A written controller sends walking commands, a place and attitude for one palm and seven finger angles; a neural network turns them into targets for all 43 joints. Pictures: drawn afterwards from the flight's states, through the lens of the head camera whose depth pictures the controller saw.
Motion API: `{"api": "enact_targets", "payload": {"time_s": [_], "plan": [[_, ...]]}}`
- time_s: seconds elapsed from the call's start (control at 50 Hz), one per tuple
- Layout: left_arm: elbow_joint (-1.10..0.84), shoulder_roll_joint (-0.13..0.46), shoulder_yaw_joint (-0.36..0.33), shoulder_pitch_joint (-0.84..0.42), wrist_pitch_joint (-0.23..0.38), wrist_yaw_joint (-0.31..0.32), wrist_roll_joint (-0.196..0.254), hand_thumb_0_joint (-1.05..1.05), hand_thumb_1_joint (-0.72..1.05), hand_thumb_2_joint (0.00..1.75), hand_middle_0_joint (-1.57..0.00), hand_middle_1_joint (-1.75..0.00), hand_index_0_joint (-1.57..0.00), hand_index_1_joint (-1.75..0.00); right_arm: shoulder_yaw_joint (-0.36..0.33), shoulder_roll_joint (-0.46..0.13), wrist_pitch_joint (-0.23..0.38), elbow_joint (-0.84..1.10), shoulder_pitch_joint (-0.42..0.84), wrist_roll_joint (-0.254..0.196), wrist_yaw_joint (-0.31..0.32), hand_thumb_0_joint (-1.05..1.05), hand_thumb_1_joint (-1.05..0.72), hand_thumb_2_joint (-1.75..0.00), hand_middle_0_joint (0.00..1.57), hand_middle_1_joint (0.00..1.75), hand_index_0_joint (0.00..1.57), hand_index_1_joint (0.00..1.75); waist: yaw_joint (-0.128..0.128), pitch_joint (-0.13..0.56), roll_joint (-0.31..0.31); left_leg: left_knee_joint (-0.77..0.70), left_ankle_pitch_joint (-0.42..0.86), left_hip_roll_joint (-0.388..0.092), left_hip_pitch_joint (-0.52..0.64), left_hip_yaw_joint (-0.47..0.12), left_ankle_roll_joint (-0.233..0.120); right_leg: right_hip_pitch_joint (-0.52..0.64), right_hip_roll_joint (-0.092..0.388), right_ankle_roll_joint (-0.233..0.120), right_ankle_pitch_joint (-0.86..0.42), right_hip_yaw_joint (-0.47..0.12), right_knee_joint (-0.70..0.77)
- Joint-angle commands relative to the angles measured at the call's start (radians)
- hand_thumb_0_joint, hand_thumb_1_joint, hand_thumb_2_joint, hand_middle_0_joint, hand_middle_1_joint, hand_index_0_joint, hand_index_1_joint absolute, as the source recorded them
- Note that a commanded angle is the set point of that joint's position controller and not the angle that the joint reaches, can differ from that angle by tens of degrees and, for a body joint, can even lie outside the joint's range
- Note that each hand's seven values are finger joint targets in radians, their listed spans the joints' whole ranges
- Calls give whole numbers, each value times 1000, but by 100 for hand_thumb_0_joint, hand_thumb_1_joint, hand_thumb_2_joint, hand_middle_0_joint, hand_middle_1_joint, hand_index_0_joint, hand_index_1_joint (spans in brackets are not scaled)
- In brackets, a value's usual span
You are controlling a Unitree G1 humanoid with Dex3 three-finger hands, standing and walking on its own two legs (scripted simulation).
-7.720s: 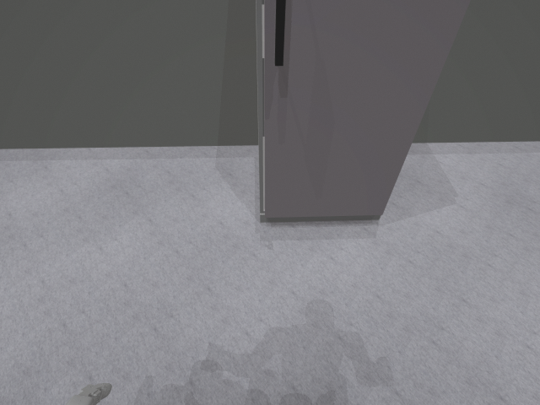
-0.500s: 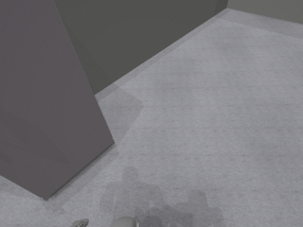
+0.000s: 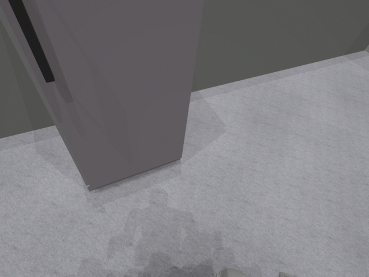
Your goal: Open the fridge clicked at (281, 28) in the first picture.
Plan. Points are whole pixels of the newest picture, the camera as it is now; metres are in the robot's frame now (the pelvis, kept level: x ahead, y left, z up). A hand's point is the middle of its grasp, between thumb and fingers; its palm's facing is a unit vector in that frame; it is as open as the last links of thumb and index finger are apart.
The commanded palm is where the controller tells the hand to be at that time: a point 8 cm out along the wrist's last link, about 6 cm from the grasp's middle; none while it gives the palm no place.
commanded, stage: turn to face it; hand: left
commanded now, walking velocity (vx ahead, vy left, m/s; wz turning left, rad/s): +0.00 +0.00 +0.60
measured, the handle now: (17, 1) +0.59 +0.45 +0.25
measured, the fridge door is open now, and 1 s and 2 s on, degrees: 0 0 0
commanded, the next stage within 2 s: take the last steps up to it in 0.74 s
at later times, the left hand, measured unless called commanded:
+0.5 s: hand out of the picture +0.04 +0.19 -0.14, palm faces +0.27 -0.92 -0.30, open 7.4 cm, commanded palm none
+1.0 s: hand out of the picture -0.17 +0.16 -0.19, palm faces +0.52 -0.83 -0.22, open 7.4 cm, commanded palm none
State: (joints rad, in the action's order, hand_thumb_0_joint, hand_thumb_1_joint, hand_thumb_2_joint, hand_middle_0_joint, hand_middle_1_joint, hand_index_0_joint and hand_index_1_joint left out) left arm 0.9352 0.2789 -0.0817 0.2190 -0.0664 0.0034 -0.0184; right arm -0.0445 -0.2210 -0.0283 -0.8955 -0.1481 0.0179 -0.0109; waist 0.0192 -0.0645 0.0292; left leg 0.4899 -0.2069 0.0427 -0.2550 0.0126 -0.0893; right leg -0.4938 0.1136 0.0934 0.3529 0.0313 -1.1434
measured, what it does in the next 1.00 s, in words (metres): steps on the spot, turning left: right foot, then left foot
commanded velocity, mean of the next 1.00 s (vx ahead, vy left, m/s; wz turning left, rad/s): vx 0.05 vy -0.01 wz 0.37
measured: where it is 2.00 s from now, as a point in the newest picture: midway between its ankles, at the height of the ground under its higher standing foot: outside the picture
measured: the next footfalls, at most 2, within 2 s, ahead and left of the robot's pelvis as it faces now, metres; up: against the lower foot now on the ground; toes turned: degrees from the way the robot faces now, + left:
right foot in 0.48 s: +0.03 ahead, -0.15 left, +0.00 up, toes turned +17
left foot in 0.90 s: -0.08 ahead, +0.10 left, +0.00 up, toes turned +30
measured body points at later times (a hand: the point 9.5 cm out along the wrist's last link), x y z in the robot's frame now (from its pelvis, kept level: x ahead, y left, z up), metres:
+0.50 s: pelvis -0.03 -0.05 +0.00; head +0.00 -0.06 +0.44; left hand +0.02 +0.23 -0.12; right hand +0.04 -0.29 -0.16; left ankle +0.03 +0.06 -0.73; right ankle -0.01 -0.16 -0.74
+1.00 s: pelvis -0.05 -0.01 -0.01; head -0.05 +0.02 +0.44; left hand -0.19 +0.21 -0.17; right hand +0.16 -0.17 -0.13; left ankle -0.12 +0.08 -0.74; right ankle -0.02 -0.15 -0.69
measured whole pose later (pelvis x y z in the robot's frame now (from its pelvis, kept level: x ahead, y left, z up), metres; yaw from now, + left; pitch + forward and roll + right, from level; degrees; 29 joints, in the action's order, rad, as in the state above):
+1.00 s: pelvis -0.05 -0.01 -0.01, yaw +27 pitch -2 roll +0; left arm 1.03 0.25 -0.06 0.33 -0.05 0.01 -0.02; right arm -0.03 -0.19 0.00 -0.95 -0.13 0.03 -0.01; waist 0.05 -0.05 0.06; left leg 0.54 -0.32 0.00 -0.20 0.04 -0.03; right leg -0.35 0.10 0.04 0.50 0.07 -0.93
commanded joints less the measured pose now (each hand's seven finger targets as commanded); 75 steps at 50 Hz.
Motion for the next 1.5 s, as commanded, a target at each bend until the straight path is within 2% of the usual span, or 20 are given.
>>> {"api": "enact_targets", "payload": {"time_s": [0.0, 0.3, 0.4, 0.42, 0.46, 0.5, 0.56, 0.68, 0.8, 0.86, 0.88, 0.9, 0.96, 1.04, 1.22, 1.3, 1.36, 1.38, 1.42, 1.48], "plan": [[-79, 88, -19, -13, 25, 16, -5, 0, 90, 90, -20, -30, -20, -30, -56, -199, 18, 51, -56, -3, 17, 0, -90, -90, 20, 30, 20, 30, -36, 70, -138, -233, 94, -243, 82, -317, -26, -69, 3, 15, -50, -52, 6], [-135, 52, -6, -100, 33, 32, 11, 0, 90, 90, -20, -30, -20, -30, -79, -195, -4, 16, -153, 10, 21, 0, -90, -90, 20, 30, 20, 30, -63, 137, -166, -206, 56, -213, 102, -596, -82, 61, -101, -21, 86, -88, 334], [-105, 63, -9, 26, 37, 40, 22, 0, 90, 90, -20, -30, -20, -30, -84, -179, -19, 21, -109, 5, 10, 0, -90, -90, 20, 30, 20, 30, -10, 141, -178, -198, -23, -121, -76, -533, 17, 379, -143, -60, -41, -42, 694], [-94, 90, -17, 64, 42, 43, 19, 0, 90, 90, -20, -30, -20, -30, -83, -157, -23, 22, -102, -1, 6, 0, -90, -90, 20, 30, 20, 30, 4, 144, -137, -155, -103, -80, -169, -471, 64, 496, -98, -82, -76, -70, 809], [-131, 203, -36, 7, 49, 51, -10, 0, 90, 90, -20, -30, -20, -30, -79, -93, -21, 47, -134, -4, 10, 0, -90, -90, 20, 30, 20, 30, 2, 104, 218, 349, -314, 108, -422, -150, 147, 493, 351, -252, 170, -496, 989], [-169, 133, -16, -160, 51, 52, 3, 0, 90, 90, -20, -30, -20, -30, -89, -127, -37, 21, -160, 14, 1, 0, -90, -90, 20, 30, 20, 30, -79, 26, 96, 625, -236, 28, -296, -155, 124, 180, 284, -245, 102, -332, 983], [-148, 67, 5, -153, 68, 40, 7, 0, 90, 90, -20, -30, -20, -30, -79, -103, -41, -6, -188, 10, -10, 0, -90, -90, 20, 30, 20, 30, -93, -21, 103, 732, -130, -13, -303, -88, 144, 198, 156, -192, -163, -126, 893], [-67, 101, -3, 70, 80, 35, -7, 0, 90, 90, -20, -30, -20, -30, -51, -82, -26, 24, -27, 3, -3, 0, -90, -90, 20, 30, 20, 30, 12, 21, 155, 516, -216, -53, -315, -28, 172, 420, 197, -228, -523, -96, 785], [-31, 147, -14, 105, 71, 30, -15, 0, 90, 90, -20, -30, -20, -30, -27, -63, -9, 14, 3, -11, 3, 0, -90, -90, 20, 30, 20, 30, 20, 75, 228, 183, -214, -22, -102, 56, 148, 422, 192, -211, -737, -48, 681], [-26, 95, 0, 82, 67, 27, 6, 0, 90, 90, -20, -30, -20, -30, -30, -121, 22, -30, -115, -5, 7, 0, -90, -90, 20, 30, 20, 30, -44, 176, 76, -138, 96, -88, 243, 0, 113, 275, 107, -103, -414, 34, 502], [-44, 25, 13, 111, 64, 19, 10, 0, 90, 90, -20, -30, -20, -30, -51, -218, 35, -36, -154, 6, 12, 0, -90, -90, 20, 30, 20, 30, -61, 224, -225, -145, 237, -326, 417, -289, 22, 19, -2, -46, 19, 103, 326], [-61, 6, 29, 60, 62, 18, 0, 0, 90, 90, -20, -30, -20, -30, -59, -264, 26, -48, -202, 6, 15, 0, -90, -90, 20, 30, 20, 30, -93, 185, -306, -186, 233, -432, 370, -393, -74, -66, -40, -42, 297, 71, 195], [-18, 36, 20, 1, 59, -1, -11, 0, 90, 90, -20, -30, -20, -30, -31, -170, 39, -54, -131, 10, 33, 0, -90, -90, 20, 30, 20, 30, -73, 17, -273, -276, -132, -358, 184, -343, -83, -107, 1, -65, 131, -6, 57], [45, 4, 27, 60, 65, -22, -12, 0, 90, 90, -20, -30, -20, -30, -16, -119, 62, -66, -133, 4, 35, 0, -90, -90, 20, 30, 20, 30, -40, -52, -196, -320, -68, -277, 120, -209, -46, -70, -10, -56, -22, 17, 74], [13, -13, 22, -57, 69, -32, -7, 0, 90, 90, -20, -30, -20, -30, -27, -111, 84, -118, -256, 7, 43, 0, -90, -90, 20, 30, 20, 30, -66, -62, -141, -330, 30, -332, 227, -213, -90, -160, 15, -41, -87, 0, 242], [0, -33, 23, -96, 82, -37, 1, 0, 90, 90, -20, -30, -20, -30, -31, -123, 82, -140, -253, 16, 44, 0, -90, -90, 20, 30, 20, 30, -65, -52, -175, -265, 129, -338, 185, -174, -77, -22, -2, -60, -51, 32, 443], [61, -12, 9, 63, 100, -35, 1, 0, 90, 90, -20, -30, -20, -30, -33, -123, 77, -157, -233, 14, 40, 0, -90, -90, 20, 30, 20, 30, 12, 16, -88, -91, 138, -280, 51, -110, -21, 312, -67, -85, -154, 80, 625], [108, 28, -2, 196, 113, -29, -5, 0, 90, 90, -20, -30, -20, -30, -28, -100, 81, -164, -240, 8, 34, 0, -90, -90, 20, 30, 20, 30, 71, 76, 15, 90, 108, -209, -33, -44, 17, 498, -43, -99, -153, 34, 683], [155, 171, -27, 375, 124, -5, 2, 0, 90, 90, -20, -30, -20, -30, -9, -36, 84, -117, -235, -6, 25, 0, -90, -90, 20, 30, 20, 30, 112, 184, 316, 602, -405, -51, -336, 31, 64, 680, 322, -244, -36, -511, 902], [100, 68, -6, 149, 120, 5, 7, 0, 90, 90, -20, -30, -20, -30, -25, -40, 71, -126, -156, 0, 14, 0, -90, -90, 20, 30, 20, 30, 41, 10, 103, 758, -182, -155, -373, -34, 52, 387, 258, -248, 216, -394, 989]]}}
